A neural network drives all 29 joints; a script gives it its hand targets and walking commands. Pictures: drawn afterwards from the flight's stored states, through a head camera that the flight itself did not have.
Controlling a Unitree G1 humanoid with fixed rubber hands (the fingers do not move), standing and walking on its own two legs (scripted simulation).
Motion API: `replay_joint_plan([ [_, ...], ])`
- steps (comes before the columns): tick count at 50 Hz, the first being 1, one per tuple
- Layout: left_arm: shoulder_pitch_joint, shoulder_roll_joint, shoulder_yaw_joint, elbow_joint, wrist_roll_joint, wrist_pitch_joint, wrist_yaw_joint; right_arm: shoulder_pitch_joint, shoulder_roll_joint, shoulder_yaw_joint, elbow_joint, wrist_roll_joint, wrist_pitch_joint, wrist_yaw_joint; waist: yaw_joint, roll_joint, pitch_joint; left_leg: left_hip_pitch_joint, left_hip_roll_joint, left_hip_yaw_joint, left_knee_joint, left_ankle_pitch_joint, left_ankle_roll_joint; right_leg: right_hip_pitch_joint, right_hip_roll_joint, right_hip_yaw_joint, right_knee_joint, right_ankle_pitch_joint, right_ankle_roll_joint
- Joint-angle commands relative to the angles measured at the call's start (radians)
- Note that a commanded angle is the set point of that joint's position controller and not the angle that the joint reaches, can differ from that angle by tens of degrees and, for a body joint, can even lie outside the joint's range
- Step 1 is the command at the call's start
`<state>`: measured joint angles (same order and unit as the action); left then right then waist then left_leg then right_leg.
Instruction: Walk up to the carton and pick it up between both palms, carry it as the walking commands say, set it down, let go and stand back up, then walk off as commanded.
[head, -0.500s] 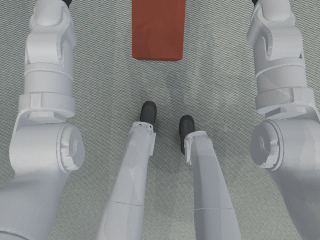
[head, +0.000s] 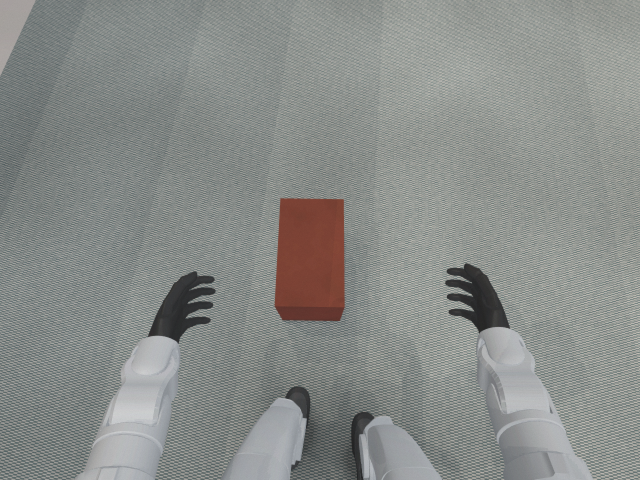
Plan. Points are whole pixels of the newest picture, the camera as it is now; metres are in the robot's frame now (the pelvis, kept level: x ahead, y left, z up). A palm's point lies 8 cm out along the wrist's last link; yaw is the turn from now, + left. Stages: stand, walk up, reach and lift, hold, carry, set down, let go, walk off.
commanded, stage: let go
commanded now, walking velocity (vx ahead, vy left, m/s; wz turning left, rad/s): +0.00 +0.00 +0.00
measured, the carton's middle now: (311, 262) +0.54 +0.06 -0.64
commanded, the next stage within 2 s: stand in 0.72 s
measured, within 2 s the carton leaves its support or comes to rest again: neither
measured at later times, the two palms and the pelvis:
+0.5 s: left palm (162, 381) +0.21 +0.20 -0.04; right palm (571, 402) +0.21 -0.26 -0.05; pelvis +0.06 -0.03 +0.02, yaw +0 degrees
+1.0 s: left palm (119, 378) +0.21 +0.26 -0.06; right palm (626, 399) +0.22 -0.32 -0.05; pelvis +0.09 -0.03 +0.02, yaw +0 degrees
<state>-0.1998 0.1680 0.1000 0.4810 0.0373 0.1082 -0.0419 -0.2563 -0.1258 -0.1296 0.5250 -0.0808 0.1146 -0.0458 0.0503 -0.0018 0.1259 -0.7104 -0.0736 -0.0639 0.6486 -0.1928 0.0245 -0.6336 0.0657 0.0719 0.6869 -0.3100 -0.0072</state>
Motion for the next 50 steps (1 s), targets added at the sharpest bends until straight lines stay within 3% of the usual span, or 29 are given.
replay_joint_plan([
  [1, 0.044, 0.062, 0.012, -0.087, 0.010, -0.043, 0.001, 0.023, -0.050, 0.032, -0.067, 0.024, -0.041, 0.034, -0.007, 0.060, -0.437, 0.480, 0.082, -0.002, -0.148, -0.060, -0.056, 0.103, -0.032, -0.051, -0.166, -0.077, -0.001],
  [2, 0.054, 0.045, 0.003, -0.118, -0.009, -0.053, -0.002, 0.095, -0.066, 0.012, -0.063, 0.001, -0.053, 0.032, -0.062, 0.018, -0.433, 0.495, 0.086, 0.004, -0.150, -0.043, -0.060, 0.151, -0.040, -0.042, -0.195, -0.054, -0.001],
  [4, 0.083, 0.101, 0.029, -0.133, 0.009, -0.072, 0.006, 0.076, -0.106, 0.018, -0.097, -0.008, -0.071, 0.034, -0.030, 0.002, -0.340, 0.494, 0.079, 0.012, -0.169, -0.065, -0.062, 0.179, -0.046, -0.036, -0.213, -0.070, 0.003],
  [5, 0.126, 0.134, 0.041, -0.152, 0.025, -0.074, 0.000, 0.110, -0.106, 0.038, -0.111, 0.015, -0.078, 0.046, -0.007, 0.059, -0.394, 0.515, 0.076, 0.017, -0.157, -0.027, -0.064, 0.218, -0.052, -0.028, -0.218, -0.036, 0.001],
  [7, 0.301, 0.134, 0.039, -0.153, 0.054, -0.074, 0.002, 0.219, -0.146, 0.050, -0.175, 0.012, -0.090, 0.047, 0.009, 0.027, -0.386, 0.566, 0.068, 0.025, -0.168, 0.045, -0.065, 0.315, -0.059, -0.019, -0.256, 0.002, 0.014],
  [10, 0.279, 0.116, 0.012, -0.181, -0.010, -0.080, -0.007, 0.226, -0.131, 0.066, -0.214, 0.047, -0.098, 0.051, -0.024, -0.063, -0.308, 0.589, 0.059, 0.024, -0.179, 0.094, -0.027, 0.303, -0.066, -0.014, -0.272, 0.100, 0.031],
  [11, 0.324, 0.127, 0.012, -0.191, -0.012, -0.073, -0.013, 0.289, -0.146, 0.068, -0.172, 0.053, -0.086, 0.055, -0.019, -0.005, -0.313, 0.623, 0.056, 0.031, -0.187, 0.103, -0.044, 0.349, -0.060, -0.018, -0.272, 0.104, 0.022],
  [13, 0.372, 0.134, -0.019, -0.158, -0.034, -0.062, -0.020, 0.347, -0.142, 0.082, -0.223, 0.065, -0.085, 0.064, -0.032, -0.069, -0.229, 0.648, 0.044, 0.045, -0.215, 0.060, -0.035, 0.334, -0.068, -0.014, -0.320, 0.084, 0.020],
  [17, 0.399, 0.155, -0.022, -0.201, -0.034, -0.047, -0.033, 0.439, -0.134, 0.097, -0.206, 0.082, -0.064, 0.076, -0.054, -0.009, -0.152, 0.634, 0.038, 0.055, -0.218, 0.122, -0.029, 0.393, -0.084, 0.002, -0.339, 0.206, 0.017],
  [19, 0.433, 0.164, -0.028, -0.218, -0.050, -0.051, -0.033, 0.508, -0.143, 0.068, -0.238, 0.062, -0.071, 0.077, -0.067, -0.075, -0.201, 0.642, 0.036, 0.038, -0.213, 0.203, -0.035, 0.466, -0.088, 0.008, -0.316, 0.361, 0.028],
  [20, 0.432, 0.172, -0.037, -0.223, -0.038, -0.047, -0.031, 0.513, -0.139, 0.097, -0.214, 0.079, -0.059, 0.079, -0.049, -0.005, -0.195, 0.661, 0.033, 0.054, -0.220, 0.166, -0.033, 0.488, -0.079, -0.004, -0.320, 0.331, 0.030],
  [23, 0.408, 0.171, -0.022, -0.202, -0.029, -0.032, -0.035, 0.439, -0.124, 0.102, -0.214, 0.080, -0.051, 0.090, -0.022, -0.014, -0.119, 0.628, 0.038, 0.058, -0.222, 0.103, -0.039, 0.425, -0.096, 0.007, -0.333, 0.282, 0.029],
  [25, 0.440, 0.176, -0.021, -0.184, -0.031, -0.025, -0.030, 0.479, -0.151, 0.077, -0.221, 0.067, -0.047, 0.091, -0.044, -0.014, -0.146, 0.654, 0.042, 0.041, -0.214, 0.124, -0.043, 0.449, -0.087, -0.002, -0.323, 0.308, 0.031],
  [27, 0.473, 0.170, -0.025, -0.178, -0.031, -0.033, -0.036, 0.482, -0.163, 0.058, -0.249, 0.064, -0.058, 0.077, -0.053, -0.046, -0.162, 0.657, 0.031, 0.043, -0.205, 0.223, -0.037, 0.465, -0.093, 0.021, -0.307, 0.461, 0.041],
  [29, 0.468, 0.180, -0.006, -0.167, -0.008, -0.025, -0.031, 0.495, -0.164, 0.070, -0.206, 0.071, -0.048, 0.083, -0.040, 0.008, -0.175, 0.638, 0.035, 0.040, -0.199, 0.218, -0.048, 0.491, -0.092, 0.008, -0.300, 0.476, 0.034],
  [30, 0.503, 0.174, -0.031, -0.148, -0.022, -0.031, -0.031, 0.492, -0.161, 0.068, -0.226, 0.067, -0.052, 0.078, -0.021, -0.061, -0.189, 0.630, 0.016, 0.057, -0.210, 0.296, -0.040, 0.537, -0.067, -0.008, -0.281, 0.581, 0.044],
  [31, 0.489, 0.191, -0.021, -0.151, -0.016, -0.028, -0.030, 0.521, -0.152, 0.058, -0.204, 0.060, -0.039, 0.071, -0.069, -0.054, -0.155, 0.579, 0.019, 0.041, -0.205, 0.260, -0.038, 0.560, -0.090, 0.019, -0.271, 0.670, 0.053],
  [33, 0.470, 0.186, -0.013, -0.169, 0.000, -0.008, -0.014, 0.517, -0.154, 0.090, -0.179, 0.079, -0.043, 0.071, -0.041, -0.013, -0.183, 0.597, 0.018, 0.040, -0.204, 0.221, -0.046, 0.573, -0.095, 0.005, -0.268, 0.620, 0.056],
  [34, 0.419, 0.182, -0.002, -0.207, 0.000, -0.006, -0.004, 0.528, -0.155, 0.086, -0.157, 0.083, -0.062, 0.071, -0.062, -0.013, -0.229, 0.599, 0.026, 0.024, -0.185, 0.237, -0.065, 0.542, -0.117, 0.028, -0.264, 0.711, 0.064],
  [35, 0.434, 0.175, -0.031, -0.186, 0.008, 0.010, 0.005, 0.490, -0.159, 0.097, -0.169, 0.095, -0.059, 0.064, -0.033, 0.032, -0.176, 0.585, 0.025, 0.035, -0.188, 0.239, -0.070, 0.520, -0.110, 0.012, -0.271, 0.668, 0.059],
  [36, 0.442, 0.164, -0.028, -0.175, -0.001, 0.006, 0.004, 0.511, -0.169, 0.082, -0.168, 0.079, -0.063, 0.057, -0.065, -0.025, -0.191, 0.582, 0.025, 0.025, -0.187, 0.280, -0.064, 0.524, -0.100, 0.017, -0.258, 0.744, 0.066],
  [37, 0.414, 0.319, 0.013, -0.041, -0.012, -0.039, 0.042, 0.455, -0.307, 0.018, -0.006, 0.043, -0.069, 0.037, -0.038, -0.119, -0.219, 0.528, 0.071, 0.022, -0.143, 0.327, -0.050, 0.522, -0.106, 0.017, -0.219, 0.607, 0.047],
  [38, 0.453, 0.322, 0.009, -0.037, -0.004, -0.058, 0.055, 0.440, -0.307, 0.017, -0.015, 0.032, -0.077, 0.029, -0.025, -0.117, -0.203, 0.505, 0.074, 0.006, -0.111, 0.245, -0.036, 0.521, -0.118, 0.048, -0.246, 0.574, 0.056],
  [42, 0.455, 0.296, 0.000, 0.011, -0.009, -0.096, 0.068, 0.439, -0.283, 0.022, 0.060, 0.035, -0.110, 0.038, -0.036, -0.036, -0.256, 0.524, 0.096, -0.015, -0.126, 0.352, -0.025, 0.539, -0.142, 0.073, -0.228, 0.641, 0.041],
  [44, 0.405, 0.282, -0.008, 0.023, -0.002, -0.105, 0.067, 0.392, -0.266, 0.028, 0.080, 0.044, -0.116, 0.035, -0.039, -0.032, -0.261, 0.504, 0.092, -0.017, -0.098, 0.311, -0.023, 0.541, -0.142, 0.075, -0.226, 0.614, 0.036],
  [45, 0.399, 0.298, -0.006, 0.033, -0.002, -0.109, 0.065, 0.420, -0.286, 0.022, 0.100, 0.050, -0.120, 0.031, -0.061, 0.022, -0.297, 0.553, 0.109, -0.038, -0.147, 0.306, -0.030, 0.536, -0.133, 0.075, -0.223, 0.516, 0.017],
  [46, 0.431, 0.311, 0.001, 0.061, -0.005, -0.109, 0.068, 0.422, -0.279, 0.025, 0.116, 0.051, -0.121, 0.030, -0.045, -0.022, -0.270, 0.563, 0.103, -0.036, -0.123, 0.313, -0.023, 0.490, -0.129, 0.072, -0.233, 0.513, 0.014],
  [48, 0.371, 0.273, -0.010, 0.061, 0.004, -0.111, 0.066, 0.416, -0.329, 0.012, 0.131, 0.039, -0.121, 0.028, -0.072, 0.041, -0.195, 0.544, 0.116, -0.056, -0.151, 0.310, -0.020, 0.456, -0.130, 0.079, -0.257, 0.446, 0.005],
  [50, 0.428, 0.280, -0.015, 0.096, -0.005, -0.118, 0.069, 0.429, -0.325, 0.010, 0.155, 0.045, -0.126, 0.026, -0.060, 0.007, -0.238, 0.578, 0.115, -0.052, -0.143, 0.334, -0.005, 0.460, -0.117, 0.073, -0.241, 0.481, 0.000],
])
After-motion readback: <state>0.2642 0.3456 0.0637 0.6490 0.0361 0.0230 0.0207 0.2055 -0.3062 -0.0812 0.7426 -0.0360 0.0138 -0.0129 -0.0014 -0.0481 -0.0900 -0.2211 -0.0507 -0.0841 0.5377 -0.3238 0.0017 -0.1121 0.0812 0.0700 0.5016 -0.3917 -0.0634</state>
